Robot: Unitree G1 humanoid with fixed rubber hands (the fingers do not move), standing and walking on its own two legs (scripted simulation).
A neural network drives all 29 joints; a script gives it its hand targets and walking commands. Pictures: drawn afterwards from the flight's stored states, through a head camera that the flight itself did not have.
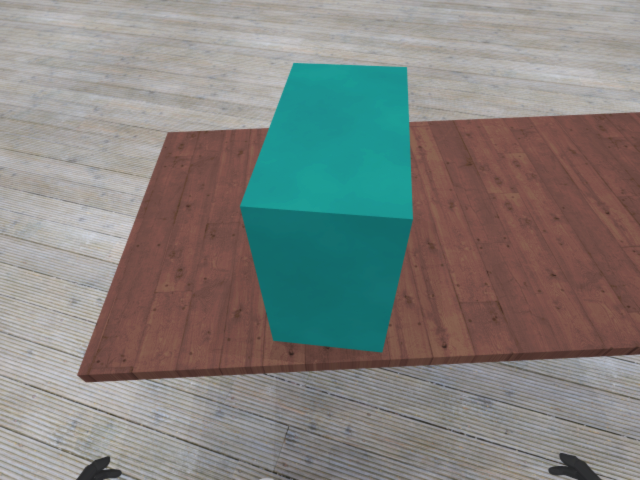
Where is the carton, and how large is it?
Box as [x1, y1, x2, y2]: [240, 63, 412, 351]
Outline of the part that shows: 293,63 240,205 273,340 382,351 412,220 406,67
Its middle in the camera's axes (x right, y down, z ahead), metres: +0.03 -0.05 +0.56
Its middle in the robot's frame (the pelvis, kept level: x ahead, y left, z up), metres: +0.48 -0.02 +0.08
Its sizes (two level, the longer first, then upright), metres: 0.301 0.163 0.280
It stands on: a table, 0.68 m high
